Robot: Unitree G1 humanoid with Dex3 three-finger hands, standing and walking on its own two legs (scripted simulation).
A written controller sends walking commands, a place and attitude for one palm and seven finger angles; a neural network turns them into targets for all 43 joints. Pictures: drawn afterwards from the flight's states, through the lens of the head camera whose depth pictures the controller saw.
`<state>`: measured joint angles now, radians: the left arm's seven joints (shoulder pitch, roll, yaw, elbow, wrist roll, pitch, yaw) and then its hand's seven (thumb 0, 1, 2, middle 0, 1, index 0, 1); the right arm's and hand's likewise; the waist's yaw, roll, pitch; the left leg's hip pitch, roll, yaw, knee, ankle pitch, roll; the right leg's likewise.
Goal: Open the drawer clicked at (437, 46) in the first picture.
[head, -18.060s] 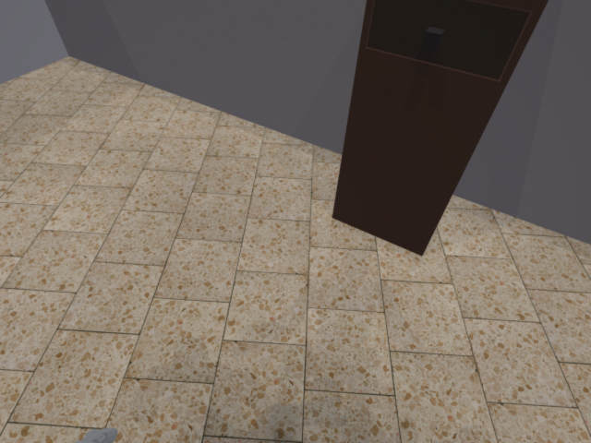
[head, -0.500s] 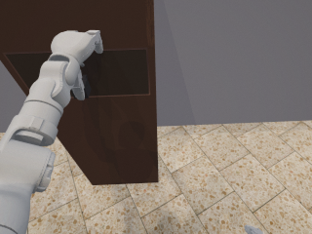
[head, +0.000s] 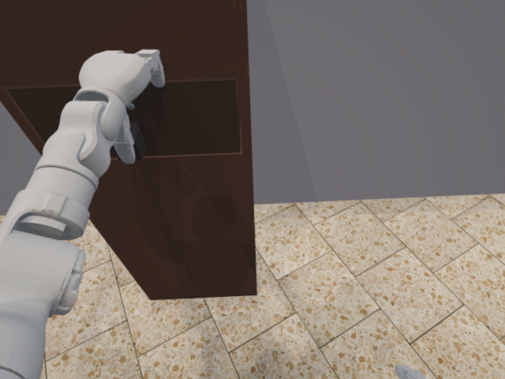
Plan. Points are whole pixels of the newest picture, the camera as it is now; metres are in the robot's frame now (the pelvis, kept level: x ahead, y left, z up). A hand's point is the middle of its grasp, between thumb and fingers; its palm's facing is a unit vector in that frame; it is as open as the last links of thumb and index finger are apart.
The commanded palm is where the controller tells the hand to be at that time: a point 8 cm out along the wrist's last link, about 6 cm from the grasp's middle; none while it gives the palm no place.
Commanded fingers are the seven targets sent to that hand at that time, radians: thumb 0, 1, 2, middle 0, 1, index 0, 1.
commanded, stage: move the hooked fingers above the handle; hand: left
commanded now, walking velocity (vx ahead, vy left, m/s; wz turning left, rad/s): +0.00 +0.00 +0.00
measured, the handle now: (131, 137) +0.51 +0.22 +0.12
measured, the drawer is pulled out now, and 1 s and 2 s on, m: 0.00 0.00 0.00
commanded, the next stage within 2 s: lift the fingers back up to retry in 0.98 s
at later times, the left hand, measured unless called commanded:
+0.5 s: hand (131, 106) +0.48 +0.18 +0.20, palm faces +0.08 +0.00 -1.00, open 13.6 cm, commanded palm +0.47 +0.27 +0.22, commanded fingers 0.00 -0.50 0.30 -0.30 -1.20 -0.30 -1.20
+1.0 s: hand (131, 105) +0.48 +0.18 +0.20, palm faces +0.06 +0.01 -1.00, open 13.6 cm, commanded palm +0.47 +0.26 +0.22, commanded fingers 0.00 -0.50 0.30 -0.30 -1.20 -0.30 -1.20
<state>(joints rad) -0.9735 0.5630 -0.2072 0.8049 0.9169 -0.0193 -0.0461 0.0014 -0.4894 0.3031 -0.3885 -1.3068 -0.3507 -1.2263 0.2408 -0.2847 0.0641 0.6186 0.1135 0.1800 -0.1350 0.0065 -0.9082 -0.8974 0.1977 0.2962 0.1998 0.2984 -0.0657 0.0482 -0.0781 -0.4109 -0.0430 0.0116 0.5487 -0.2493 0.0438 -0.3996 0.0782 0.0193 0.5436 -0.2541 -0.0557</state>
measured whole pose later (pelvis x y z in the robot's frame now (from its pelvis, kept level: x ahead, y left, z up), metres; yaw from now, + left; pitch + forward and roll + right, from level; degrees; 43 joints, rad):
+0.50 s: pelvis +0.00 -0.01 +0.00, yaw +0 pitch +6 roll +0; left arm -0.97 0.58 -0.20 0.80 0.91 -0.03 -0.06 0.00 -0.49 0.30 -0.39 -1.29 -0.35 -1.23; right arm 0.23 -0.29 0.06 0.62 0.11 0.18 -0.14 0.01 -0.91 -0.90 0.20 0.30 0.20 0.30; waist -0.07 0.05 -0.08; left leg -0.41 -0.04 0.00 0.56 -0.26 0.03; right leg -0.40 0.08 0.01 0.55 -0.26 -0.07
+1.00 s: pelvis +0.00 -0.01 +0.00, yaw +1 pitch +7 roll +0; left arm -0.99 0.58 -0.21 0.83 0.90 -0.02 -0.08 0.00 -0.49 0.30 -0.40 -1.27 -0.35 -1.25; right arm 0.24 -0.29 0.07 0.62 0.12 0.17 -0.14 0.01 -0.91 -0.90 0.20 0.30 0.20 0.30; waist -0.07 0.05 -0.09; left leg -0.43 -0.03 0.00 0.58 -0.26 0.03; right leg -0.41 0.09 0.00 0.56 -0.27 -0.07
